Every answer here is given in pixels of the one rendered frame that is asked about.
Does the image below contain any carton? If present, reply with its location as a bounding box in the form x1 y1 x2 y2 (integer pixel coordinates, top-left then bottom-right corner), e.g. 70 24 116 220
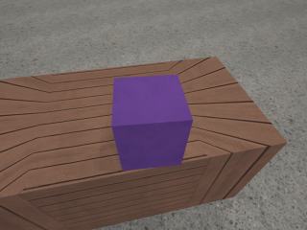
111 75 193 171

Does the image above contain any pedestal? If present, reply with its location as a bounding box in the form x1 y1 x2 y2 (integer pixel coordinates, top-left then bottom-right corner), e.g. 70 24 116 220
0 57 288 230

